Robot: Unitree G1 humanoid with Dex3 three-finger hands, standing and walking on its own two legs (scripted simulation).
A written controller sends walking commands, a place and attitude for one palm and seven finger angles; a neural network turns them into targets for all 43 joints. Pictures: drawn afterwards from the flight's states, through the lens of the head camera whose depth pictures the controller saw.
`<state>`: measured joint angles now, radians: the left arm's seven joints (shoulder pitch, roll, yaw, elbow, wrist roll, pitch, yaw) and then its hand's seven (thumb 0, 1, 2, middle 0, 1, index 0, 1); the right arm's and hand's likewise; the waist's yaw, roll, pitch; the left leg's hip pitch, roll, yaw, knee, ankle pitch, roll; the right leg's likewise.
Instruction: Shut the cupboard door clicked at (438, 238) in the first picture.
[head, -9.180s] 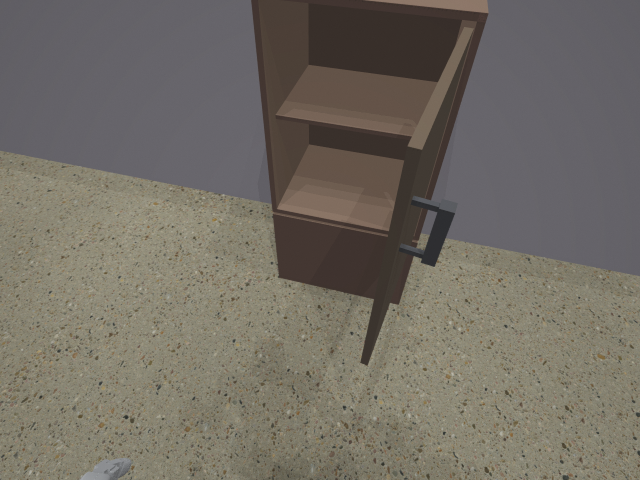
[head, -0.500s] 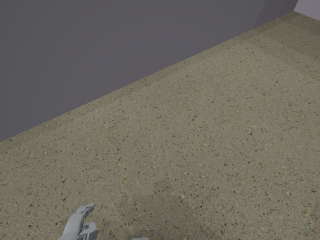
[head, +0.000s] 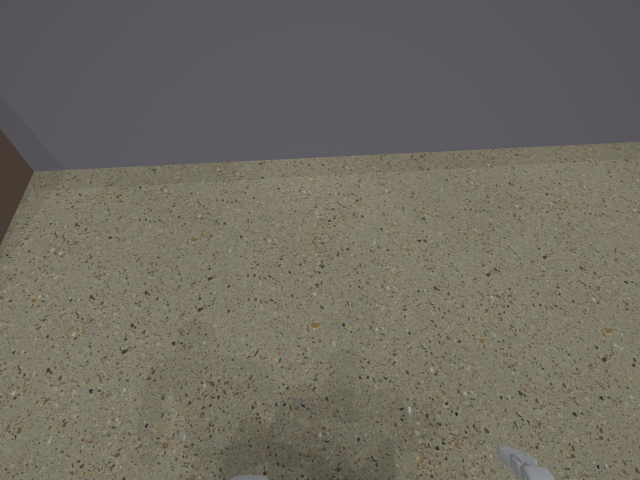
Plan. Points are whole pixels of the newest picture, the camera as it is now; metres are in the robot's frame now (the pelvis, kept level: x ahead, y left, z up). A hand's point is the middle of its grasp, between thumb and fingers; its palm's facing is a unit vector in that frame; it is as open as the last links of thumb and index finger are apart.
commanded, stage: walk to a spot facing it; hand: left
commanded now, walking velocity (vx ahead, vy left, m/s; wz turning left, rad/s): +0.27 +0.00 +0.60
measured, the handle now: out of the picture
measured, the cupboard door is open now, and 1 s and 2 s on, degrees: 82 82 82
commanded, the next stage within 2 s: turn to face it in 1.98 s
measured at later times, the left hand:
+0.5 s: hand (188, 420) +0.19 +0.20 -0.12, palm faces +0.22 -0.94 -0.26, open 7.4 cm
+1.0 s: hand out of the picture +0.06 +0.14 -0.16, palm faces +0.62 -0.77 -0.18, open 7.4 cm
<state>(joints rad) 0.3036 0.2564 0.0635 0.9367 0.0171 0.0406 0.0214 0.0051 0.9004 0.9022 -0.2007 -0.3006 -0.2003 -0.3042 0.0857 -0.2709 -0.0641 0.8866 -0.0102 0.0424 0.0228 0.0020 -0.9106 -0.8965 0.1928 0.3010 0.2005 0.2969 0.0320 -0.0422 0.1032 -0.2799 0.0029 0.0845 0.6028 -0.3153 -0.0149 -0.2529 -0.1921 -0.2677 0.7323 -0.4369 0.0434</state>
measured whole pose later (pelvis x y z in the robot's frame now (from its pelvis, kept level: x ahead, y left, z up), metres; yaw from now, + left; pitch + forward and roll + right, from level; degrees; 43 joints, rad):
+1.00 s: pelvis +0.27 +0.08 -0.01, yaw +33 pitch +0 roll -1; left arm 0.52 0.16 0.02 1.13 0.02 -0.03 0.01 0.01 0.91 0.90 -0.20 -0.30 -0.20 -0.30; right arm 0.03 -0.23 -0.04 0.90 -0.03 -0.04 0.04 0.00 -0.91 -0.90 0.19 0.30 0.20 0.30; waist 0.06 0.00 0.12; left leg -0.47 0.00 0.14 0.69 -0.19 0.09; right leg -0.05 -0.19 -0.25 0.84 -0.50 0.08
